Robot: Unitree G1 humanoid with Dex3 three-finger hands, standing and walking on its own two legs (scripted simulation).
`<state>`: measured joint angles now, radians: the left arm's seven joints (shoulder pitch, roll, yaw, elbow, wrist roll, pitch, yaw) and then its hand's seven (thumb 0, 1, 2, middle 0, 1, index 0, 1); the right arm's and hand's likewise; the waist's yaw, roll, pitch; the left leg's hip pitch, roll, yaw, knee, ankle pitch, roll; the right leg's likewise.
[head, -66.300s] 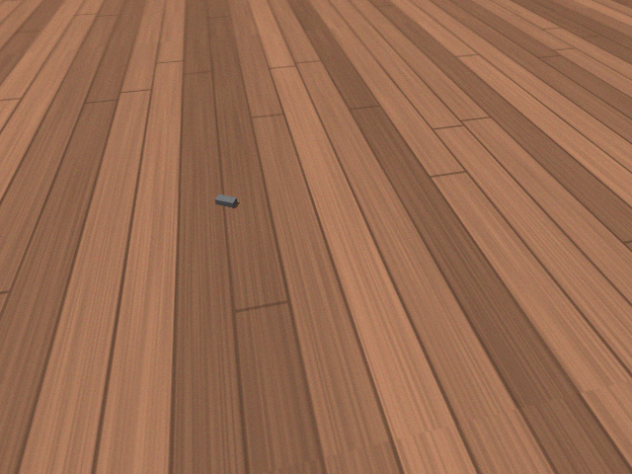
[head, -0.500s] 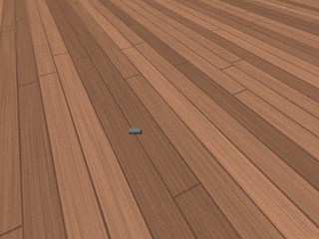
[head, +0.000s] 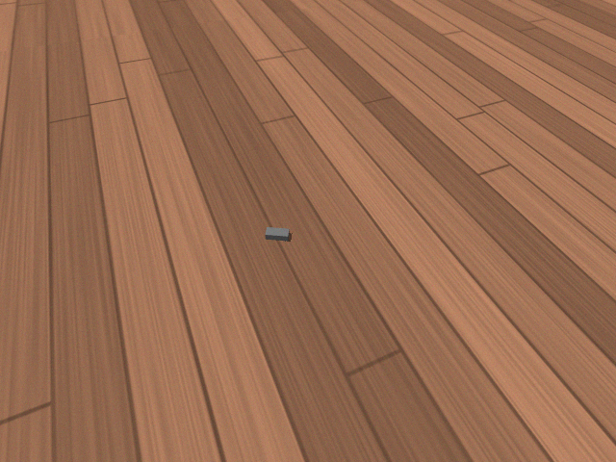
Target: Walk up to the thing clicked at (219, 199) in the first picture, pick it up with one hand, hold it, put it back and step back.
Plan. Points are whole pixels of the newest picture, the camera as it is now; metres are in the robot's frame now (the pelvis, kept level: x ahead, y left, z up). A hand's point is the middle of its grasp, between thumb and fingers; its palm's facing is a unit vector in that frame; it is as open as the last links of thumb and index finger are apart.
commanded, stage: step back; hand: left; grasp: from above
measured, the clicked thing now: (277, 234) +1.08 +0.15 -0.75
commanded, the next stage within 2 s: stand in 0.10 s
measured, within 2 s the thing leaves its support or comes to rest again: neither
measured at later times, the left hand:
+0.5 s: hand out of the picture +0.10 +0.25 -0.14, palm faces -0.04 -0.94 -0.34, open 7.4 cm
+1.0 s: hand out of the picture +0.07 +0.25 -0.14, palm faces -0.05 -0.94 -0.33, open 7.4 cm
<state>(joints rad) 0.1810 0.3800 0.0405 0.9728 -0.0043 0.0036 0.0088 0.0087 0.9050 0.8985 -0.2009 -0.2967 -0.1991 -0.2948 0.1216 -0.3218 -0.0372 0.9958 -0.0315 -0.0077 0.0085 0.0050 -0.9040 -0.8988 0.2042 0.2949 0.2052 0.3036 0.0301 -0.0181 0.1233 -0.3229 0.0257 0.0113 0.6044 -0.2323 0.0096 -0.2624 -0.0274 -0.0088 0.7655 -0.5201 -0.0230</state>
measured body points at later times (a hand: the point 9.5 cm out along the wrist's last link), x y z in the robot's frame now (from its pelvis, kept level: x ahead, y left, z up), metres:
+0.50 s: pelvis +0.01 +0.00 +0.02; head +0.01 +0.00 +0.47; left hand +0.11 +0.30 -0.11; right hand +0.10 -0.31 -0.11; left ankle +0.06 +0.12 -0.73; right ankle -0.01 -0.14 -0.73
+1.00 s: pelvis +0.00 +0.00 +0.02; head +0.01 +0.00 +0.47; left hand +0.07 +0.30 -0.12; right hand +0.06 -0.30 -0.12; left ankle +0.06 +0.12 -0.73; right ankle -0.01 -0.14 -0.73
